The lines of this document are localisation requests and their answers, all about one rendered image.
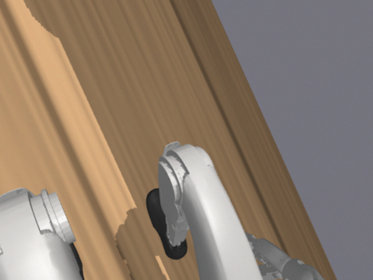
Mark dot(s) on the left robot foot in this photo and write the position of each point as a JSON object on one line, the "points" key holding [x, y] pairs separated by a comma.
{"points": [[77, 259]]}

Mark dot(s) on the right robot arm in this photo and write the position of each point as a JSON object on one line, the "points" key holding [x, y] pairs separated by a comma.
{"points": [[296, 269]]}

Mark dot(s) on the right robot hand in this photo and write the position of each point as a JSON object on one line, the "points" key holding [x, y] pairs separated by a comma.
{"points": [[274, 258]]}

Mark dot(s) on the right robot foot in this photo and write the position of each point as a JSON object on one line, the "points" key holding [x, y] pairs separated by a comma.
{"points": [[158, 220]]}

